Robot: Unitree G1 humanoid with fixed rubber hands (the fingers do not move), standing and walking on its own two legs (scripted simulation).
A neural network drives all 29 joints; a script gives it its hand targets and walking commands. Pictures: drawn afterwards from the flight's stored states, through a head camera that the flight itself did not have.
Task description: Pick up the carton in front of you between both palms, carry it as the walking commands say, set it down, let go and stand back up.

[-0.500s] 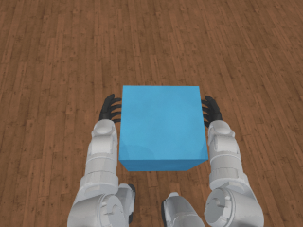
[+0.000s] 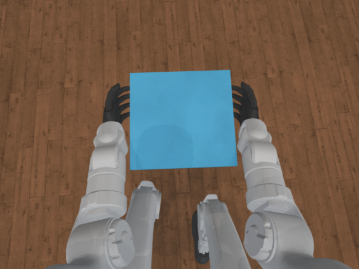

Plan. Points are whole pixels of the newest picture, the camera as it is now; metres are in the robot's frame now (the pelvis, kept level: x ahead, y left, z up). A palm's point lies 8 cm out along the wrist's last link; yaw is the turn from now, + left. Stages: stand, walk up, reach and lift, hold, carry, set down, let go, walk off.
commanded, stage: set down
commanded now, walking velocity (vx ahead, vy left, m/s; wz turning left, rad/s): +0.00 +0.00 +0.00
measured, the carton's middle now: (181, 129) +0.41 +0.03 -0.16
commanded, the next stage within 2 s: none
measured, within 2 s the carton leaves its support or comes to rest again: rests again in 1.96 s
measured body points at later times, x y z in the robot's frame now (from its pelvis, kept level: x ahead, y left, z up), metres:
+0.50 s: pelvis -0.03 +0.01 -0.13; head +0.26 +0.04 +0.21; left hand +0.44 +0.21 -0.25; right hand +0.48 -0.09 -0.24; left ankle +0.11 +0.13 -0.56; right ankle +0.03 -0.10 -0.56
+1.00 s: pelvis -0.04 +0.00 -0.21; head +0.31 +0.01 +0.08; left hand +0.46 +0.23 -0.36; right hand +0.50 -0.07 -0.38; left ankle +0.11 +0.13 -0.56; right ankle +0.03 -0.10 -0.56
